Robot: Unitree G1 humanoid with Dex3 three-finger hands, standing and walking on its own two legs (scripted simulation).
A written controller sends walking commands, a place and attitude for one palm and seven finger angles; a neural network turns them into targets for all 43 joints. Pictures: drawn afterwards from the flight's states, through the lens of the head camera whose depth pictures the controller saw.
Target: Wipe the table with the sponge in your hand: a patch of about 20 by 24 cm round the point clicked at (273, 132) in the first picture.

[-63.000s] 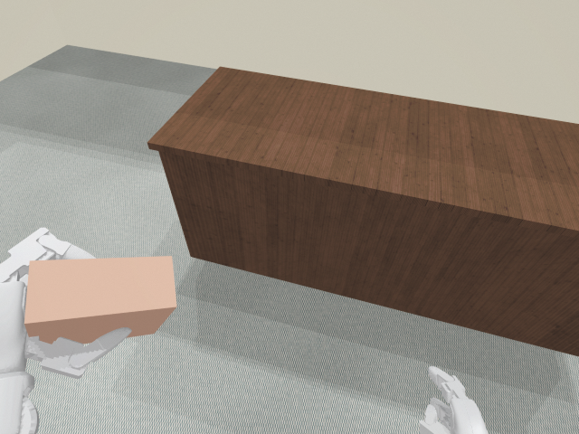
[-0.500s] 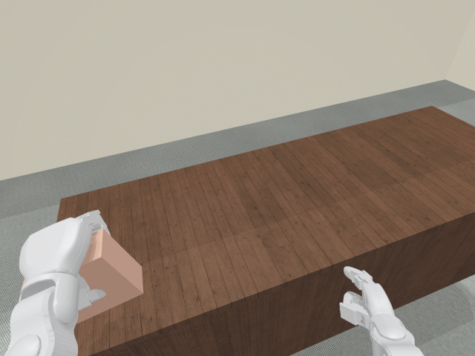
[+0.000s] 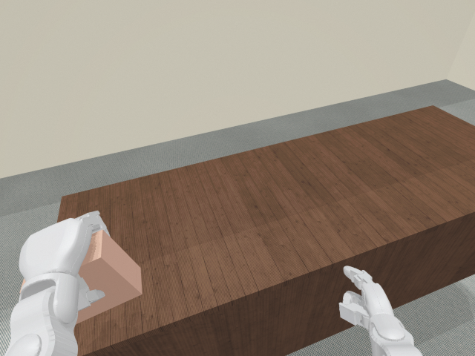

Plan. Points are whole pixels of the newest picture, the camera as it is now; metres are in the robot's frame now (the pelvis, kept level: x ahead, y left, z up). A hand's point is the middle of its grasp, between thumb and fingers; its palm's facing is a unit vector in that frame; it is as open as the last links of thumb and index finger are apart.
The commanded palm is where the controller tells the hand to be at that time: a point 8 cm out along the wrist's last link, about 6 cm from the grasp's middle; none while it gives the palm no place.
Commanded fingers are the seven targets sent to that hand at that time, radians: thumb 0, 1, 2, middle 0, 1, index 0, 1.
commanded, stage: step back with the hand held close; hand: left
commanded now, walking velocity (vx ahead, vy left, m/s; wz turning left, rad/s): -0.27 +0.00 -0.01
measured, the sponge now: (95, 284) +0.19 +0.28 +0.05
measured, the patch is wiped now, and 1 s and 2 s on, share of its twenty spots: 0.95 0.95 0.95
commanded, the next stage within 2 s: stop stepping back and stand still in 1.48 s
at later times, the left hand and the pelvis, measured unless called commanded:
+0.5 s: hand (75, 262) +0.17 +0.26 +0.14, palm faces +0.36 -0.86 -0.37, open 10.0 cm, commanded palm +0.12 +0.30 +0.17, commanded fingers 0.00 0.10 1.30 -1.20 -1.60 -1.20 -1.60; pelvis -0.04 +0.02 -0.02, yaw +1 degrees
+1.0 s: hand (18, 309) +0.10 +0.29 +0.15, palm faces +0.42 -0.82 -0.38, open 10.0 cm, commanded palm +0.05 +0.32 +0.17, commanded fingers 0.00 0.10 1.30 -1.20 -1.60 -1.20 -1.60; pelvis -0.09 +0.03 -0.03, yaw +3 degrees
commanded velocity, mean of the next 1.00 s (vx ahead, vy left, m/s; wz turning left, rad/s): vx -0.30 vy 0.00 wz -0.06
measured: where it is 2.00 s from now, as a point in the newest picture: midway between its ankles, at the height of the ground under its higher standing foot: outside the picture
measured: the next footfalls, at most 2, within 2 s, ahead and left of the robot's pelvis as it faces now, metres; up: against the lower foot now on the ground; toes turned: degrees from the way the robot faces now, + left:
right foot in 1.28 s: -0.19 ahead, -0.14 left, +0.00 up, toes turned +3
left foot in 1.52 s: -0.11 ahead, +0.09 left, +0.00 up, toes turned -3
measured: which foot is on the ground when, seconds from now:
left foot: down 0.00-1.00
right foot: down 0.00-0.96, up 0.98-1.00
